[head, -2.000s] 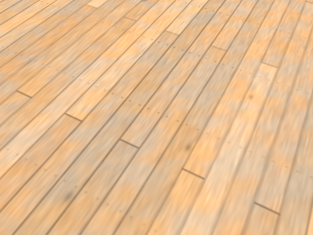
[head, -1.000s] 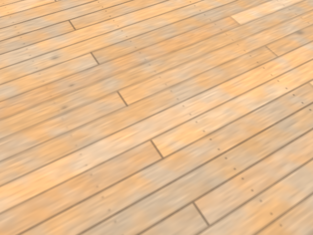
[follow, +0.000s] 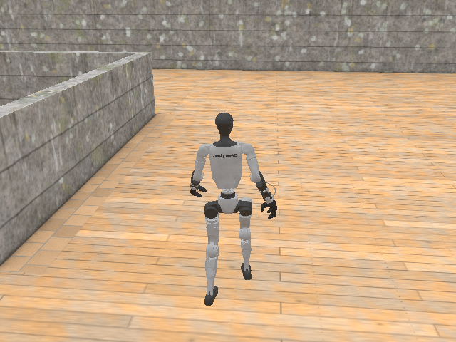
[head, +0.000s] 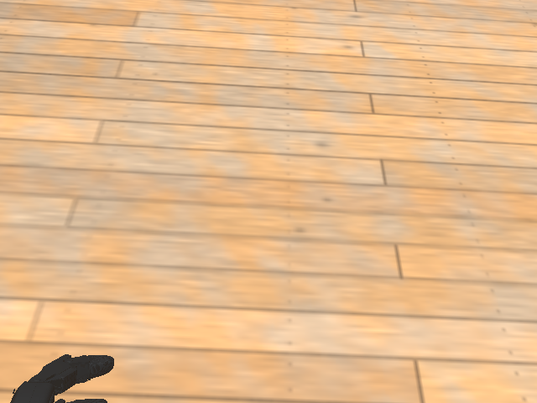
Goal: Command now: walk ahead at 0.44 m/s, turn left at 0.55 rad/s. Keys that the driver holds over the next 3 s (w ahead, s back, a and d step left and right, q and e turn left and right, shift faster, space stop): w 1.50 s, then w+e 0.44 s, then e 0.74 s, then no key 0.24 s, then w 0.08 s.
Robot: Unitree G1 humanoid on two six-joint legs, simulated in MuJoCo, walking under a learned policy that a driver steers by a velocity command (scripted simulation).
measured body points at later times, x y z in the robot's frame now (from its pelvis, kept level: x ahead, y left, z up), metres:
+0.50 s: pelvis +0.27 +0.03 -0.01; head +0.30 +0.04 +0.44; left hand +0.21 +0.31 -0.14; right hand +0.54 -0.16 -0.07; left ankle +0.40 +0.16 -0.73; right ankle +0.14 -0.13 -0.74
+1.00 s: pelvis +0.55 +0.07 +0.00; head +0.58 +0.07 +0.44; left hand +0.76 +0.31 -0.08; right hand +0.57 -0.22 -0.13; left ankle +0.40 +0.16 -0.74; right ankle +0.74 -0.04 -0.72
